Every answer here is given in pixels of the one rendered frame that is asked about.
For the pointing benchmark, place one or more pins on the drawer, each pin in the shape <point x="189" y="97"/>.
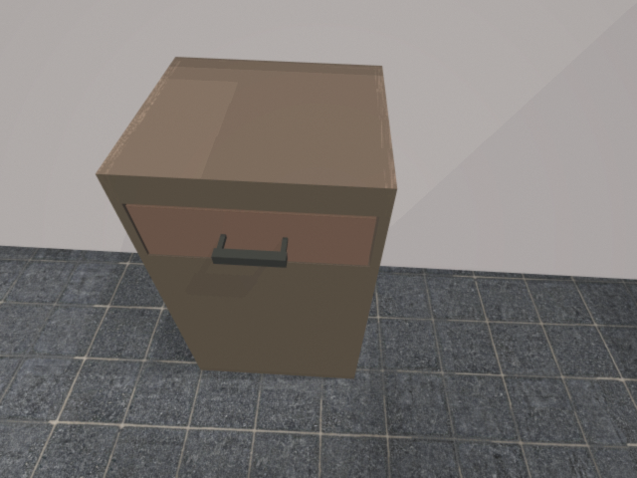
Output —
<point x="193" y="231"/>

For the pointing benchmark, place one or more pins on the handle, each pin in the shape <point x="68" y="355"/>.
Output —
<point x="250" y="257"/>

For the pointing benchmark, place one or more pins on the cabinet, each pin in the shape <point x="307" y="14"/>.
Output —
<point x="265" y="136"/>

